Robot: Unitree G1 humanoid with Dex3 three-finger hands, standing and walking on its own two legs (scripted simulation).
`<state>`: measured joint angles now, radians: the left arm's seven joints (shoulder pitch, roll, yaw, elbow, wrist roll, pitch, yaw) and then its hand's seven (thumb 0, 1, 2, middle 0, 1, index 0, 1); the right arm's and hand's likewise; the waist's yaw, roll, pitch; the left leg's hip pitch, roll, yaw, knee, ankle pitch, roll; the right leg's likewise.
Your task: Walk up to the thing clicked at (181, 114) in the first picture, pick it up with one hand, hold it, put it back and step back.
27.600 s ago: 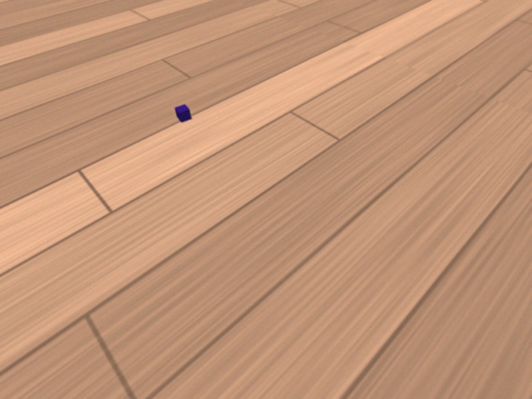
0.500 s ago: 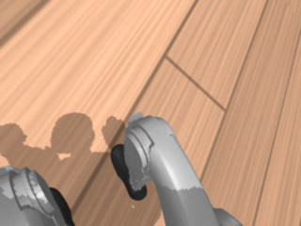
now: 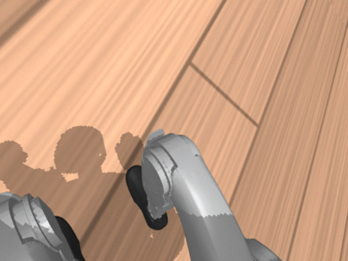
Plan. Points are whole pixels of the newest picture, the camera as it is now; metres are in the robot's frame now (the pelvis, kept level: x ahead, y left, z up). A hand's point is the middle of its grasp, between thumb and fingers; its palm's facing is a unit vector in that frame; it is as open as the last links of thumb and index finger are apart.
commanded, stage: open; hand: left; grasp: from above
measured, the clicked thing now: out of the picture +0.47 +0.34 -0.28
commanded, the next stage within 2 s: withdraw in 0.34 s
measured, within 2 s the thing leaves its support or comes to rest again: neither
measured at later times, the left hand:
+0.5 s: hand out of the picture +0.47 +0.34 -0.24, palm faces -0.37 -0.24 -0.90, open 14.3 cm
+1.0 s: hand out of the picture +0.43 +0.35 -0.09, palm faces -0.51 -0.11 -0.85, open 14.1 cm
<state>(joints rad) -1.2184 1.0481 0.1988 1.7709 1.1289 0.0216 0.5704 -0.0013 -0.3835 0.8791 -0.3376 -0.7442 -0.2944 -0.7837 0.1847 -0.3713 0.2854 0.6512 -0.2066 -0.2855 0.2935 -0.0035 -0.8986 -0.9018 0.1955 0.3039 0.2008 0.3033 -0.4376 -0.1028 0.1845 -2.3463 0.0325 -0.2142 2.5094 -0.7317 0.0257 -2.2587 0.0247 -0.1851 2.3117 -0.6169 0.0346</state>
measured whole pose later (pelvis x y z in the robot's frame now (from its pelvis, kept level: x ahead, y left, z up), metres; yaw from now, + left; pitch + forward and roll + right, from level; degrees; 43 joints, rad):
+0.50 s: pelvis +0.00 +0.00 +0.00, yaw +0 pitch +31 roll -14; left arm -1.22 1.05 0.17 1.78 1.12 0.01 0.57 0.00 -0.58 1.07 -0.13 -0.93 -0.08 -0.97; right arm 0.19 -0.37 0.30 0.64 -0.20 -0.28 0.27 0.00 -0.89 -0.90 0.20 0.30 0.20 0.30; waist -0.44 -0.11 0.19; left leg -2.34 0.03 -0.22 2.49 -0.72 0.03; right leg -2.25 0.03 -0.19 2.29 -0.61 0.04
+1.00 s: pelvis -0.01 +0.00 +0.04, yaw +6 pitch +32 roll -10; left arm -0.92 0.77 -0.01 1.20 1.09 -0.10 0.10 0.00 -0.54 1.03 -0.09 -1.01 -0.08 -1.02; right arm 0.17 -0.35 0.10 0.62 -0.10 -0.04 0.18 0.00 -0.91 -0.91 0.20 0.30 0.20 0.30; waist -0.23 0.05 -0.02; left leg -2.24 0.02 -0.12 2.33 -0.67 0.04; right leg -2.17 -0.01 -0.11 2.20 -0.61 0.02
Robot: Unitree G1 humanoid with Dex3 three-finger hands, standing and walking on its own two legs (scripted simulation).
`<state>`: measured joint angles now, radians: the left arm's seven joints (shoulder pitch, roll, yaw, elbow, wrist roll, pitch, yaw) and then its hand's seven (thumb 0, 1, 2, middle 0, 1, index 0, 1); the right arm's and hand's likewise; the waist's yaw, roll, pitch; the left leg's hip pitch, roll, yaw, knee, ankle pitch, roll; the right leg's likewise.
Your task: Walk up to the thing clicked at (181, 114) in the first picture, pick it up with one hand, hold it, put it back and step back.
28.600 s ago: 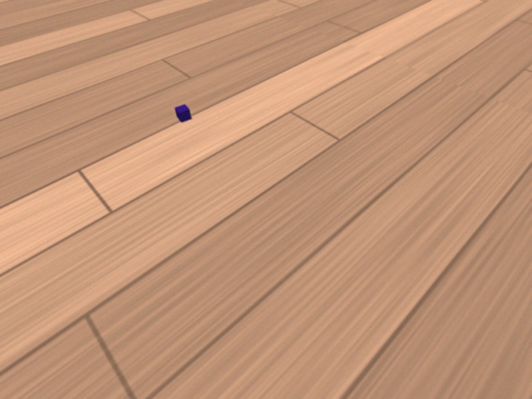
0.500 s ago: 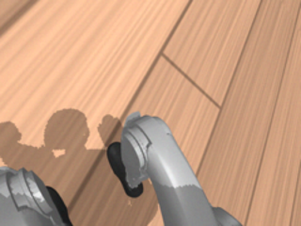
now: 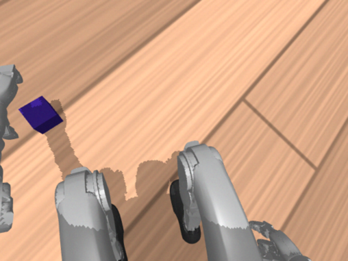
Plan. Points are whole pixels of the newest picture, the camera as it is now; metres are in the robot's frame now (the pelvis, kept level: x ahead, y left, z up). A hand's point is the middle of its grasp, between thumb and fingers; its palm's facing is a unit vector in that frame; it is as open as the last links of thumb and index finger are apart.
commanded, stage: withdraw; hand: left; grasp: from above
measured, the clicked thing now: (42, 115) +0.52 +0.29 -0.32
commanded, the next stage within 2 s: home in 0.38 s
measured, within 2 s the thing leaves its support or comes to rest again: neither
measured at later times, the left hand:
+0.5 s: hand (15, 93) +0.52 +0.29 -0.16, palm faces -0.45 -0.03 -0.89, open 13.1 cm
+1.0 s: hand out of the picture +0.36 +0.28 +0.01, palm faces -0.31 -0.55 -0.78, open 8.5 cm
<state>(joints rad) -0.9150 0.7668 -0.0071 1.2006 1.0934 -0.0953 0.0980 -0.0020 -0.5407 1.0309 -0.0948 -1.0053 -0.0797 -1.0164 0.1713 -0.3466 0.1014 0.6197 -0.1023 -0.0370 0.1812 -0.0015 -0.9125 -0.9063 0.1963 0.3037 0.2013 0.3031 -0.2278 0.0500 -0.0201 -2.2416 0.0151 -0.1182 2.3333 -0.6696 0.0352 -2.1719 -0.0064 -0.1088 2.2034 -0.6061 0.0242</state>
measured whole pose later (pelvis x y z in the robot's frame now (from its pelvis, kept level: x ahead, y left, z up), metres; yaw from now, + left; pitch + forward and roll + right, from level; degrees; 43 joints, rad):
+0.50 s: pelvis +0.01 +0.00 -0.01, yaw +0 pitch +36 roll -9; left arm -1.09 0.81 0.04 1.39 1.23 -0.10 0.24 0.00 -0.42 1.06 -0.18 -1.02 -0.16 -1.02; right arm 0.24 -0.29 0.13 0.64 -0.11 0.00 0.12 0.00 -0.90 -0.90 0.20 0.30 0.20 0.30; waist -0.31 0.03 -0.03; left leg -2.31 0.01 -0.10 2.35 -0.68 0.04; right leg -2.25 -0.01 -0.09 2.23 -0.62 0.03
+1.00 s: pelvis +0.01 +0.00 +0.12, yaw +5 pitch +33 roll -6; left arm -0.42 0.48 -0.02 0.69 0.61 0.07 0.08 0.00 0.67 0.83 -0.21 -0.32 -0.20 -0.32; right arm 0.12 -0.28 -0.03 0.61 0.01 0.00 0.03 0.00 -0.90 -0.90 0.20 0.30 0.20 0.30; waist -0.08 0.05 -0.22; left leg -1.86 0.00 -0.06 1.94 -0.66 0.03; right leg -1.81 -0.02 -0.06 1.86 -0.62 0.02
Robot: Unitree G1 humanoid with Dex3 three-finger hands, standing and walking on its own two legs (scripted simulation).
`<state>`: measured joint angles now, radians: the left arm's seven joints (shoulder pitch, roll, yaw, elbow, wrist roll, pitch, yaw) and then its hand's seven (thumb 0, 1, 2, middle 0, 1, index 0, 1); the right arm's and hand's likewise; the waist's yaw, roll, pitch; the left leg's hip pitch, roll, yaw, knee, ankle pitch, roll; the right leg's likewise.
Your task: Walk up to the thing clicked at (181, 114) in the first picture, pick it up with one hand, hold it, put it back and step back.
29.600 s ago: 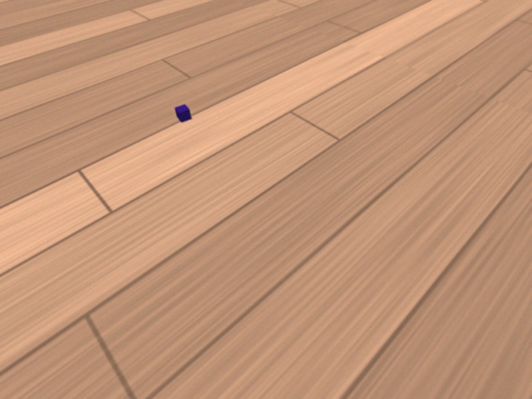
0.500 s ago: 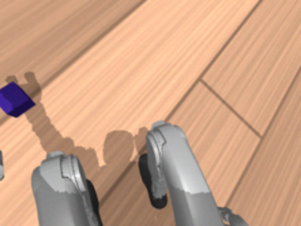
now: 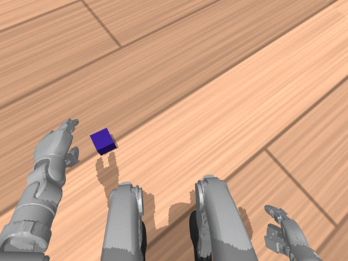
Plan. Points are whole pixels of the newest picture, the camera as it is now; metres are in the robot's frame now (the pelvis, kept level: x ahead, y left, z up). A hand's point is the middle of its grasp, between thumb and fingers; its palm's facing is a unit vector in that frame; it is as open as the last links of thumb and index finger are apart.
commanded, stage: home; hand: left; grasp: from above
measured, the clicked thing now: (103, 141) +0.52 +0.25 -0.45
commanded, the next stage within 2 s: none
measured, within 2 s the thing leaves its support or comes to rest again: neither
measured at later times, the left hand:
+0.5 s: hand (53, 192) +0.26 +0.19 +0.09, palm faces +0.02 -0.95 -0.32, open 7.4 cm
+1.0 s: hand (6, 225) +0.22 +0.19 +0.19, palm faces +0.12 -0.97 -0.20, open 7.4 cm
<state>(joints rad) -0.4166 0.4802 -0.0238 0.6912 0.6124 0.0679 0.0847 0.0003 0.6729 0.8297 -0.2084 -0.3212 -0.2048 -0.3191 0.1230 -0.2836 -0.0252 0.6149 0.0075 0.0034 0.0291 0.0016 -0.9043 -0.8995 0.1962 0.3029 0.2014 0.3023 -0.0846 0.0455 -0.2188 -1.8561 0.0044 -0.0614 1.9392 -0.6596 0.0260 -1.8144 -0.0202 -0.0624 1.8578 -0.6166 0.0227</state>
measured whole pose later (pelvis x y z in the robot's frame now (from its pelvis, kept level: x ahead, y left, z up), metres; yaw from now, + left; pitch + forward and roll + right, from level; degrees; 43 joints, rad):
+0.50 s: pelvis +0.04 -0.01 +0.17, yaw +3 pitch +19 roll -3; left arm 0.19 0.26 0.02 0.19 0.03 0.32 0.09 0.01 0.90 0.90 -0.21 -0.30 -0.21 -0.30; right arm 0.21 -0.21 0.04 0.57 0.04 -0.11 -0.12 0.01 -0.90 -0.90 0.20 0.30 0.20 0.30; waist -0.07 0.04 -0.19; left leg -1.08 0.01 -0.05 1.31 -0.55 0.01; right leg -1.05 -0.01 -0.06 1.24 -0.51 0.01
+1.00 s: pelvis +0.08 +0.00 +0.24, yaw +4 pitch +10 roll -3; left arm 0.51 0.22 0.02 -0.11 -0.05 0.45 0.01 0.01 0.90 0.90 -0.21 -0.30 -0.20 -0.30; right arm 0.28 -0.22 0.04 0.51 0.01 -0.23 -0.19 0.01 -0.90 -0.90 0.20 0.30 0.20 0.30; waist -0.03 0.05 -0.18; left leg -0.68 0.01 -0.05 1.00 -0.49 0.01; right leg -0.64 -0.01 -0.07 0.92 -0.45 0.01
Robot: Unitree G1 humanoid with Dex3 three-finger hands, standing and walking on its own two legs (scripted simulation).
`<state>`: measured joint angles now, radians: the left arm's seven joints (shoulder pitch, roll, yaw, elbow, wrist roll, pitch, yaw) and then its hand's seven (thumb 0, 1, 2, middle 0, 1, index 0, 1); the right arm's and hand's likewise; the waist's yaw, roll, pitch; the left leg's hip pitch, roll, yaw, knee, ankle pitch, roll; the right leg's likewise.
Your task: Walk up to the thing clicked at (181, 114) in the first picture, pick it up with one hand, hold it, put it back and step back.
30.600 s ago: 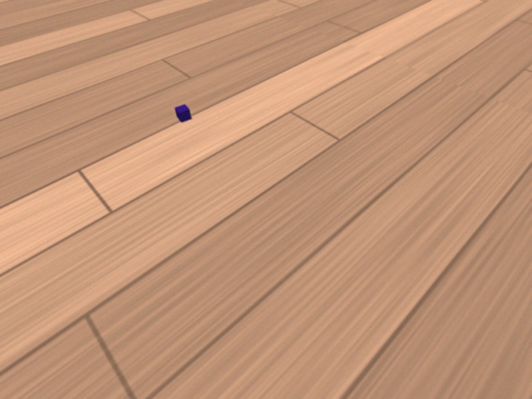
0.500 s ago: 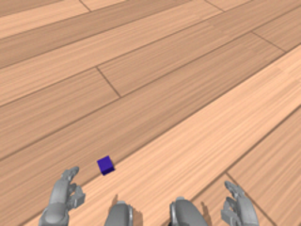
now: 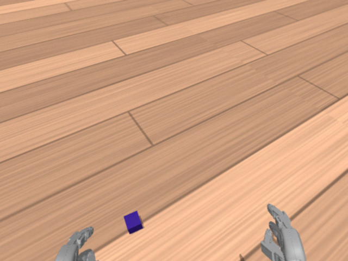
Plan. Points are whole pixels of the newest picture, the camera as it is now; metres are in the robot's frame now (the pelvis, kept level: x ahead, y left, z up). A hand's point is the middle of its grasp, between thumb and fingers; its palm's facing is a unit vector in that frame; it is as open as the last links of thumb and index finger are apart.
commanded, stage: home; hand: left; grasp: from above
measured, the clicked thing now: (133, 222) +0.46 +0.22 -0.68
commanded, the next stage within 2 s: stand in 1.80 s
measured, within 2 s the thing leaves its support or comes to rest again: neither
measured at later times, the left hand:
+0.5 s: hand (95, 260) +0.17 +0.18 -0.05, palm faces +0.03 -0.98 -0.20, open 8.1 cm
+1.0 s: hand out of the picture +0.16 +0.17 -0.05, palm faces +0.03 -0.98 -0.20, open 7.9 cm
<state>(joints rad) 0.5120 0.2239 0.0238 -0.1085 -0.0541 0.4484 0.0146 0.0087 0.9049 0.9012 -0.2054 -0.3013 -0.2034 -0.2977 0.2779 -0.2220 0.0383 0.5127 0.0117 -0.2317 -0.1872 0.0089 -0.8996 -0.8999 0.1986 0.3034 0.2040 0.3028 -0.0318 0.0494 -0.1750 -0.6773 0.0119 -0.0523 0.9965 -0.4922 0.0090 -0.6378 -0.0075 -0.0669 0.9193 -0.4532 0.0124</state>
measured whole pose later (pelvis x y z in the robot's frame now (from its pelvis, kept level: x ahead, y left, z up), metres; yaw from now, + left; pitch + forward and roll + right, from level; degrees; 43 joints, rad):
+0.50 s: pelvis +0.00 +0.01 +0.00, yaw -1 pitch +10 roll -3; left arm 0.50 0.23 0.02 -0.11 -0.05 0.45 0.02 0.01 0.78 0.83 -0.19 -0.28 -0.19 -0.28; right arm 0.30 -0.22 0.04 0.56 0.01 -0.24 -0.18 0.01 -0.90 -0.90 0.20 0.30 0.21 0.30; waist -0.04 0.06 -0.17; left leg -0.67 0.01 -0.04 1.00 -0.50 0.01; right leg -0.63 -0.01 -0.06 0.92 -0.46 0.02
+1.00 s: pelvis +0.00 +0.00 +0.00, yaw +0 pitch +9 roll -3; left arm 0.50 0.23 0.02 -0.11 -0.05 0.45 0.01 0.01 0.81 0.85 -0.20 -0.29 -0.19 -0.28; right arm 0.29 -0.22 0.04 0.55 0.01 -0.25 -0.19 0.01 -0.90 -0.90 0.20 0.30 0.20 0.30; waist -0.03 0.05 -0.16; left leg -0.68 0.02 -0.05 1.00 -0.49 0.00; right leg -0.64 0.00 -0.06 0.93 -0.45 0.01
